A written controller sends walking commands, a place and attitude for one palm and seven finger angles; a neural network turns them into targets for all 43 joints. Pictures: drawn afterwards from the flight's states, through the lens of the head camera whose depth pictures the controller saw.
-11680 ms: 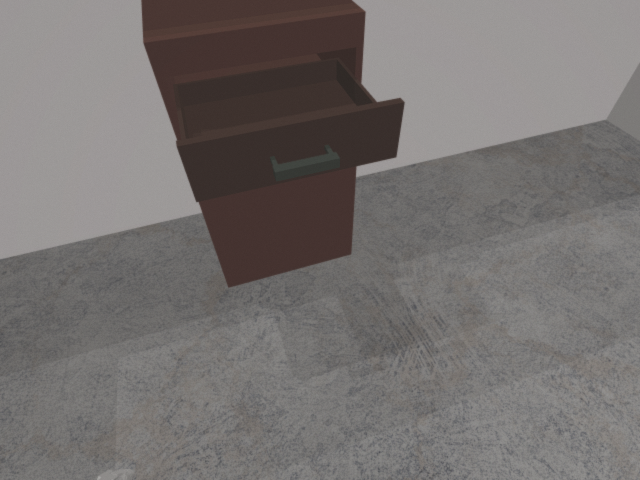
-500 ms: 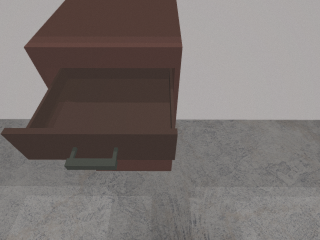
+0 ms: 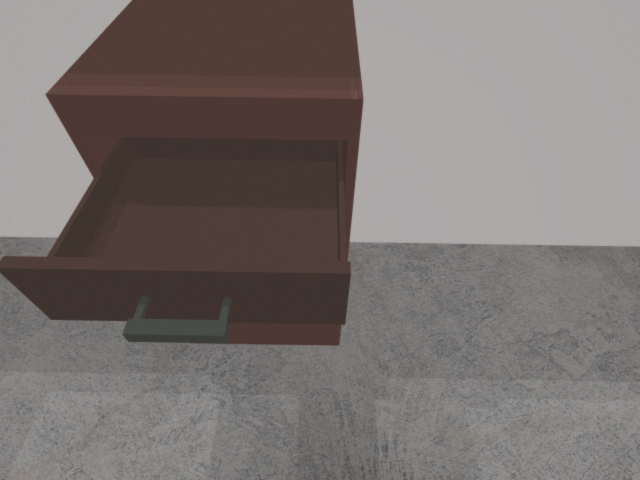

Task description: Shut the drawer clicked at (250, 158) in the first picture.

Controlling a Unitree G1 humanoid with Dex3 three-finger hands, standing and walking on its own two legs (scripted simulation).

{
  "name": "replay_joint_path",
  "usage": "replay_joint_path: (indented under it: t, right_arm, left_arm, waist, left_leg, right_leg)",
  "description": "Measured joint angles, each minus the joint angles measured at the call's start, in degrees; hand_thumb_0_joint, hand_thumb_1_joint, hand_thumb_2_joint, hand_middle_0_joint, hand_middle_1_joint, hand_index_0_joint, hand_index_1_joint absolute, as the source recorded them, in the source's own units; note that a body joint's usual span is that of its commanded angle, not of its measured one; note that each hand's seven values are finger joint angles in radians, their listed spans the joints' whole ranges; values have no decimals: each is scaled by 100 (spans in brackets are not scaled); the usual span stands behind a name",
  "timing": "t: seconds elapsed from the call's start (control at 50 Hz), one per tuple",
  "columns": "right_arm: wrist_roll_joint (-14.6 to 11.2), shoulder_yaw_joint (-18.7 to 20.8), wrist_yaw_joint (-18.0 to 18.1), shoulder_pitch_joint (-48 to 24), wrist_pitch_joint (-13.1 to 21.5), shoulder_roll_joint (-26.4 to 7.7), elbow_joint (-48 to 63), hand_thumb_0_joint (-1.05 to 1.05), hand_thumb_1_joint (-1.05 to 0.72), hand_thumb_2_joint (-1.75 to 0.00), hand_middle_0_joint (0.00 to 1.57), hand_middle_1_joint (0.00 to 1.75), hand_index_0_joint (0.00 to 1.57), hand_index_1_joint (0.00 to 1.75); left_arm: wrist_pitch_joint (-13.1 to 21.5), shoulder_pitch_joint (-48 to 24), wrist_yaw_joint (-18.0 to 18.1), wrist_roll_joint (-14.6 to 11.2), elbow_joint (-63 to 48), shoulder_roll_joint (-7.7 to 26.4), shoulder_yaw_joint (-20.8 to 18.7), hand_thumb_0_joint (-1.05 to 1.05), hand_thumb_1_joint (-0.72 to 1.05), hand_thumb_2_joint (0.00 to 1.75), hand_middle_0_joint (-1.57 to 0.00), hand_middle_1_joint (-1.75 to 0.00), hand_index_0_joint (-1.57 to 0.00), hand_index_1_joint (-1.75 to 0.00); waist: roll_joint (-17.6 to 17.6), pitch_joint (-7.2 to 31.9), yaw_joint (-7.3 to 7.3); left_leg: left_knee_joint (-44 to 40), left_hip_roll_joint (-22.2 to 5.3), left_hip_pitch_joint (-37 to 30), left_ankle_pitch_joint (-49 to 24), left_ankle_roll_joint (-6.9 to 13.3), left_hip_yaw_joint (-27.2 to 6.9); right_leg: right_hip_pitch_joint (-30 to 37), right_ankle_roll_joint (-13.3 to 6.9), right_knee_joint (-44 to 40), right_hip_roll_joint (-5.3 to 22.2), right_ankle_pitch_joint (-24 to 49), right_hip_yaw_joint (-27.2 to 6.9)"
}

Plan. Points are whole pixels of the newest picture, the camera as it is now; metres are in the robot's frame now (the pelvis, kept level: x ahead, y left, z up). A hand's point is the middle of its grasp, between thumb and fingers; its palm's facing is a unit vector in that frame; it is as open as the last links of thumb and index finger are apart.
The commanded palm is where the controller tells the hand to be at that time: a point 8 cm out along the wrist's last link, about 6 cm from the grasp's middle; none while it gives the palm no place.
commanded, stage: raise the hand and make a fist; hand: left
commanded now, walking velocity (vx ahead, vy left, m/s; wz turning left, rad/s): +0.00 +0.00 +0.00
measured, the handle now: (181, 317) +0.32 +0.22 -0.01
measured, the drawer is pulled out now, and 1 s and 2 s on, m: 0.29 0.29 0.29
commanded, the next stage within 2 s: bring the fist close to the handle in 1.86 s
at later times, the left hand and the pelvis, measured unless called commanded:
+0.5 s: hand out of the picture +0.11 +0.17 -0.02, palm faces +0.16 -0.99 -0.05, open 5.3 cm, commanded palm +0.10 +0.22 -0.01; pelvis -0.04 -0.02 -0.08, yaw +3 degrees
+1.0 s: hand (169, 458) +0.14 +0.17 +0.03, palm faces +0.05 -1.00 -0.05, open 3.2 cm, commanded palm +0.10 +0.22 +0.04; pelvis -0.03 +0.00 -0.05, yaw +2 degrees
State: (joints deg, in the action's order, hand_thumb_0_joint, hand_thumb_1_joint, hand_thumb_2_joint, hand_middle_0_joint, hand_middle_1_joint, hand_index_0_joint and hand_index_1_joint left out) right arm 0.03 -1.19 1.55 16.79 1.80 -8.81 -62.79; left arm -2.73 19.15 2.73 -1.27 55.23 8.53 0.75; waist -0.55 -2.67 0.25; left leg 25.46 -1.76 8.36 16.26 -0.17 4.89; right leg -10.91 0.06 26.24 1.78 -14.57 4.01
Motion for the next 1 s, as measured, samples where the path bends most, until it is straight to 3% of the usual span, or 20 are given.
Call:
replay_joint_path:
  t: [0.02,0.08,0.14,0.18,0.26,0.3,0.34,0.42,0.48,0.52,0.58,0.64,0.72,0.86,1.0]
  right_arm:
    - [-34,-4,86,145,220,-39,240,2,-92,-89,20,30,20,30]
    - [-165,97,214,350,953,-234,809,2,-92,-89,20,30,20,30]
    - [-88,239,178,143,1343,-483,1376,2,-92,-89,20,30,20,30]
    - [-39,344,80,-99,1477,-582,1783,2,-91,-89,20,30,20,30]
    - [-29,524,-176,-635,1533,-619,2561,2,-91,-89,20,30,20,30]
    - [-59,580,-239,-835,1452,-638,2942,1,-91,-89,20,30,20,30]
    - [-110,593,-219,-963,1328,-643,3267,1,-91,-89,20,30,20,30]
    - [-118,516,-94,-1001,1188,-602,3680,1,-90,-89,20,30,20,30]
    - [-92,322,-22,-914,1201,-512,3695,1,-90,-89,20,30,20,30]
    - [-95,165,1,-847,1255,-449,3589,1,-90,-89,20,30,20,30]
    - [-132,-41,22,-719,1265,-320,3369,1,-90,-89,20,30,20,30]
    - [-171,-137,44,-515,1193,-173,3194,1,-90,-89,20,30,20,30]
    - [-188,-87,89,-213,1098,-78,3064,2,-90,-89,20,30,21,30]
    - [-182,177,99,36,1258,-370,2962,2,-90,-89,20,30,20,30]
    - [-202,287,88,-132,1430,-596,3077,2,-90,-89,20,30,20,30]
  left_arm:
    - [-141,353,71,-143,-1041,73,-73,2,95,90,-21,-30,-20,-31]
    - [209,922,365,-488,-3312,211,-78,4,96,90,-22,-31,-22,-32]
    - [915,716,204,-657,-4445,139,-242,3,95,90,-25,-35,-24,-36]
    - [1618,545,-133,-786,-4814,21,-364,2,95,90,-27,-38,-27,-38]
    - [3158,529,-1258,-1030,-5041,-211,-470,1,93,90,-33,-45,-33,-45]
    - [3440,711,-1619,-1032,-5145,-227,-454,1,92,90,-37,-49,-37,-49]
    - [3332,985,-1734,-1040,-5300,-180,-417,0,92,90,-41,-53,-41,-53]
    - [2937,1465,-1468,-1004,-5703,-1,-466,1,91,90,-49,-61,-49,-62]
    - [2985,1526,-1327,-1042,-6026,137,-602,1,90,90,-55,-68,-55,-68]
    - [3055,1348,-1419,-1129,-6167,183,-633,1,90,90,-59,-72,-59,-73]
    - [2860,940,-1691,-1199,-6260,259,-609,1,90,90,-65,-78,-65,-79]
    - [2345,724,-1853,-1237,-6299,300,-572,1,90,90,-71,-85,-71,-86]
    - [1848,936,-1694,-1295,-6424,289,-687,1,90,90,-79,-93,-79,-94]
    - [2151,1591,-1342,-1297,-6833,265,-862,1,90,90,-93,-109,-93,-109]
    - [2215,1793,-1328,-1159,-7231,217,-506,1,90,90,-107,-124,-107,-125]
  waist:
    - [18,14,47]
    - [-35,202,-12]
    - [-123,440,-161]
    - [-95,654,-177]
    - [120,962,-142]
    - [203,1003,-74]
    - [269,1009,17]
    - [221,968,209]
    - [125,959,298]
    - [29,931,316]
    - [-92,876,280]
    - [-166,858,159]
    - [-165,878,-27]
    - [-119,813,-76]
    - [-111,792,-4]
  left_leg:
    - [36,6,24,37,5,17]
    - [266,70,263,92,19,-76]
    - [792,94,848,232,38,-199]
    - [1207,70,1322,371,27,-161]
    - [2224,-28,2317,761,-20,-77]
    - [2678,-68,2703,830,-38,-100]
    - [3049,-80,2978,1076,-49,-145]
    - [3487,-107,3326,1249,-101,-348]
    - [3680,-130,3516,1301,-121,-530]
    - [3773,-143,3611,1316,-135,-636]
    - [3779,-158,3626,1299,-147,-694]
    - [3576,-158,3455,1227,-137,-629]
    - [3178,-143,3113,1114,-89,-455]
    - [2913,-108,2834,1070,-27,-367]
    - [2911,-60,2736,1121,44,-382]
  right_leg:
    - [-59,-9,88,9,-31,-19]
    - [-264,-4,367,97,-177,62]
    - [-755,-2,797,163,-318,171]
    - [-1261,-23,1228,169,-445,118]
    - [-2327,-90,2270,140,-802,-6]
    - [-2720,-113,2739,121,-983,-15]
    - [-2981,-133,3083,126,-1130,4]
    - [-3196,-199,3399,124,-1293,187]
    - [-3263,-234,3473,107,-1339,359]
    - [-3281,-251,3483,92,-1341,460]
    - [-3249,-256,3424,71,-1302,516]
    - [-3112,-228,3236,61,-1217,459]
    - [-2874,-173,2927,58,-1096,304]
    - [-2618,-104,2665,75,-1025,227]
    - [-2470,-34,2592,116,-1039,242]
